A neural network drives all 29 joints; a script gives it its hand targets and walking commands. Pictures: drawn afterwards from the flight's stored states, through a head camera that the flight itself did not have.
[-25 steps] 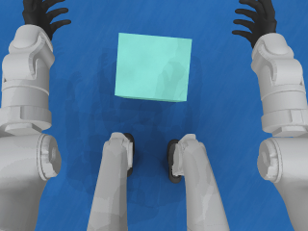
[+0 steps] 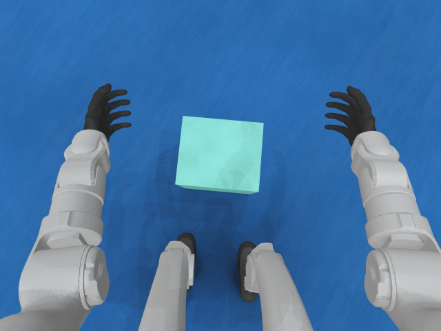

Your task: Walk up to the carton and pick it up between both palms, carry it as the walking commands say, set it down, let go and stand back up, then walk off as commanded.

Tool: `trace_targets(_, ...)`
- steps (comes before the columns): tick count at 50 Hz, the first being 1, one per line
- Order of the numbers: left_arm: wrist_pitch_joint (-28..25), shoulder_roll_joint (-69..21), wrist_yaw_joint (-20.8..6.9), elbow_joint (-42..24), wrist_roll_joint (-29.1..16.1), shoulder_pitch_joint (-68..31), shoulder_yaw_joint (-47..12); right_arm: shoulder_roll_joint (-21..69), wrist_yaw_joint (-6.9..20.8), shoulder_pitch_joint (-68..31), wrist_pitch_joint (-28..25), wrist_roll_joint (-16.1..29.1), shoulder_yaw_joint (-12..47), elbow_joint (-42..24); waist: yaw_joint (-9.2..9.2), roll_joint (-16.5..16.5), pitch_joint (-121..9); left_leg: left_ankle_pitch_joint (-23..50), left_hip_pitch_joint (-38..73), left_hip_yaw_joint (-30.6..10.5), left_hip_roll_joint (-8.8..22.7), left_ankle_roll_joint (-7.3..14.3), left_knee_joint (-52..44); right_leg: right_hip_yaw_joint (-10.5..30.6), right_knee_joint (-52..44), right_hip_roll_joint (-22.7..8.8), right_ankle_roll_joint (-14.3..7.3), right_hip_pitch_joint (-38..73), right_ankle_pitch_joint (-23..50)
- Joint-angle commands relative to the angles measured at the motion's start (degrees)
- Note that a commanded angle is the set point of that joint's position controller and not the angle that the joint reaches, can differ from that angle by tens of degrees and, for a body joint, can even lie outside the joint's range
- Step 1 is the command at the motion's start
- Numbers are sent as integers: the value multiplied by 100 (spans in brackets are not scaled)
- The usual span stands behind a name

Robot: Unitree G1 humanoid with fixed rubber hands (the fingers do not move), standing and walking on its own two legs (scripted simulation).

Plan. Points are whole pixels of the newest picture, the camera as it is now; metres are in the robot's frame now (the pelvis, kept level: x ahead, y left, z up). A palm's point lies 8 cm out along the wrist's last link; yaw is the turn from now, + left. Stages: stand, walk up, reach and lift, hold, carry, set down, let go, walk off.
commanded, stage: let go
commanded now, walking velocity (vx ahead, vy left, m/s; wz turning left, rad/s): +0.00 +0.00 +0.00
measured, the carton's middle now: (220, 159) +0.46 +0.00 -0.54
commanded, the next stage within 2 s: stand in 1.06 s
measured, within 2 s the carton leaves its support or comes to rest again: neither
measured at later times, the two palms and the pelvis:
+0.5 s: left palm (29, 231) +0.29 +0.24 +0.02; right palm (416, 232) +0.28 -0.24 +0.01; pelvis +0.06 +0.01 +0.09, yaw +0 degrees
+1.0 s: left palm (6, 304) +0.22 +0.24 +0.05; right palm out of the picture +0.21 -0.25 +0.04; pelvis +0.05 +0.00 +0.11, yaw +0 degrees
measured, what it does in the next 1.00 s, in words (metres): rises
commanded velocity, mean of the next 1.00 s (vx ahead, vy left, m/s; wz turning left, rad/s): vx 0.00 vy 0.00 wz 0.00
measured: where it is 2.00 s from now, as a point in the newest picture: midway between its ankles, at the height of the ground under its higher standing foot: (216, 277)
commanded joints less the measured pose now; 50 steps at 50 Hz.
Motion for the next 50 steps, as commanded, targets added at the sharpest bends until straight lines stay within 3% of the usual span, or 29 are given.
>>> trace_targets(1, -56, 853, -109, -1930, -112, 1063, -354, -306, -19, 470, -141, -514, 18, -1956, -168, -745, -5992, 2002, 3425, 459, -463, 235, -792, 731, -1150, -38, 468, 5891, 4432)
trace_targets(2, -53, 993, -117, -2258, -135, 1479, -407, -273, -6, 854, -129, -499, 99, -2396, -164, -839, -6225, 2178, 3653, 446, -500, 269, -807, 716, -1120, -11, 445, 6217, 4579)
trace_targets(4, -35, 952, -157, -2344, -95, 1286, -262, -89, 56, 907, -124, -258, 174, -2261, -98, -648, -4965, 1623, 3545, 402, -451, 298, -1027, 771, -1456, -71, 436, 5662, 4000)
trace_targets(5, -59, 729, -201, -2392, -264, 1762, -476, 50, 87, 1425, -149, -265, 293, -2204, -216, -924, -4947, 1653, 3721, 374, -450, 295, -1117, 703, -1556, -67, 464, 5981, 4031)
trace_targets(6, -31, 658, -197, -2142, -161, 1895, -470, 72, 138, 1420, -174, -138, 342, -2101, -33, -430, -4222, 1534, 3660, 369, -420, 287, -1237, 754, -1698, -67, 416, 5522, 3605)
trace_targets(7, -65, 452, -252, -2007, -261, 2585, -693, 176, 192, 2097, -200, -131, 474, -1924, -48, -431, -4138, 1436, 3920, 319, -378, 247, -1409, 751, -1888, -56, 408, 5766, 3429)
trace_targets(8, -147, 389, -269, -2056, -306, 2350, -683, 355, 221, 1919, -263, 24, 579, -1936, -43, -350, -3618, 1380, 3880, 289, -344, 279, -1491, 753, -2001, -45, 391, 5575, 3339)
trace_targets(10, -262, 205, -284, -2071, -325, 3193, -811, 274, 239, 2863, -406, -112, 561, -1889, -147, -465, -3558, 1579, 4381, 261, -333, 222, -1657, 754, -2251, -37, 387, 5919, 3575)
trace_targets(12, -377, 217, -187, -1854, -215, 3572, -784, 286, 206, 3110, -571, -207, 511, -1800, -27, -335, -2960, 1769, 4795, 169, -294, 192, -1892, 639, -2425, -10, 397, 5693, 3328)
trace_targets(13, -438, 312, -162, -1751, -188, 3402, -716, 188, 189, 3035, -602, -326, 368, -1625, -109, -494, -2701, 1421, 4690, 175, -261, 159, -1941, 609, -2470, 5, 383, 5729, 2994)
trace_targets(15, -557, 259, -110, -1922, -143, 3860, -848, 410, 178, 3530, -723, -267, 527, -1706, -60, -305, -2435, 1623, 5134, 131, -247, 201, -2118, 572, -2647, 23, 379, 5924, 2990)
trace_targets(18, -705, 359, -56, -2039, 7, 4771, -735, 362, 136, 4259, -902, -346, 661, -2114, -13, -582, -2332, 1797, 5545, 139, -272, 208, -2327, 664, -2815, -24, 408, 6668, 3586)
trace_targets(19, -712, 400, -59, -1934, -104, 4378, -847, 424, 107, 3913, -927, -318, 717, -2011, -49, -572, -1650, 1650, 5320, 109, -264, 228, -2421, 710, -2915, -64, 391, 6476, 3534)
trace_targets(20, -738, 337, -38, -2073, -35, 4911, -807, 416, 113, 4428, -931, -354, 707, -2001, 2, -450, -1775, 1710, 5589, 159, -296, 166, -2551, 647, -2981, -26, 373, 6829, 3478)
trace_targets(21, -757, 264, -44, -2284, -87, 5073, -948, 459, 114, 4713, -953, -323, 814, -2150, -101, -561, -1651, 1758, 5953, 144, -293, 181, -2614, 666, -3133, -14, 361, 6763, 3411)
trace_targets(25, -779, 84, -76, -2602, -119, 5981, -1146, 492, 114, 5651, -983, -324, 913, -2420, -87, -365, -1279, 2103, 6862, 205, -334, 110, -3027, 649, -3590, -11, 350, 7376, 3549)
trace_targets(26, -766, 340, -81, -2502, -114, 5665, -967, 408, 62, 5239, -966, -392, 853, -2451, -84, -654, -649, 1776, 6687, 239, -368, 172, -3158, 636, -3693, -27, 431, 7194, 3345)
trace_targets(27, -692, 112, -114, -2487, -164, 6029, -1140, 507, 60, 5789, -870, -394, 925, -2230, -140, -454, -604, 1762, 6986, 255, -342, 151, -3306, 650, -3825, -41, 373, 7456, 3303)
trace_targets(28, -689, 73, -140, -2552, -153, 6116, -1178, 428, 63, 5739, -898, -451, 914, -2473, -152, -604, -447, 1829, 7036, 264, -356, 132, -3360, 671, -3898, -6, 352, 7457, 3372)
trace_targets(31, -616, 104, -144, -2604, -62, 6209, -1156, 365, 108, 5745, -833, -404, 973, -2673, -168, -447, 69, 1770, 7310, 273, -312, 175, -3489, 581, -4043, 7, 349, 7549, 3217)
trace_targets(33, -542, 183, -194, -2741, -70, 5909, -1088, 290, 143, 5584, -766, -462, 840, -2755, -286, -639, 435, 1439, 7549, 259, -269, 158, -3559, 555, -4195, 24, 371, 7299, 2635)
trace_targets(37, -315, 290, -247, -2800, 171, 5808, -997, 375, 225, 5755, -527, -551, 931, -2529, -183, -587, 1214, 764, 7973, 291, -275, 160, -3483, 547, -4513, -187, 183, 6851, 1315)
trace_targets(41, -231, 319, -281, -2695, 127, 5895, -962, 369, 219, 5615, -499, -536, 939, -2790, -149, -793, 1007, 999, 8041, 286, -298, 224, -3431, 610, -4482, -219, 269, 7168, 1938)
trace_targets(42, -208, 322, -302, -2758, 41, 5859, -1039, 345, 196, 5743, -469, -649, 765, -2678, -340, -837, 858, 1040, 8173, 306, -303, 201, -3449, 576, -4474, -206, 284, 7295, 1990)
trace_targets(44, -185, 343, -272, -2964, 139, 5788, -931, 376, 201, 5730, -418, -633, 706, -2768, -183, -573, 685, 1197, 8102, 311, -285, 205, -3457, 527, -4292, -88, 338, 7584, 2310)
trace_targets(45, -173, 328, -299, -2872, 111, 5830, -965, 403, 182, 5792, -433, -641, 763, -2686, -236, -881, 971, 1004, 8078, 326, -325, 181, -3370, 628, -4455, -216, 302, 7413, 2096)
trace_targets(46, -194, 305, -282, -2941, 136, 5817, -990, 449, 202, 5767, -416, -540, 844, -2692, -162, -556, 886, 1079, 8150, 329, -324, 186, -3393, 587, -4378, -199, 290, 7420, 2211)
trace_targets(47, -176, 318, -270, -2721, 122, 6011, -1005, 352, 188, 5744, -391, -630, 793, -2700, -193, -880, 908, 1105, 7977, 307, -319, 204, -3462, 560, -4340, -143, 326, 7569, 2372)
trace_targets(50, -140, 318, -258, -2705, 103, 6027, -1032, 382, 152, 5816, -302, -656, 810, -2636, -215, -793, 968, 1017, 7956, 332, -343, 238, -3445, 612, -4311, -172, 366, 7619, 2538)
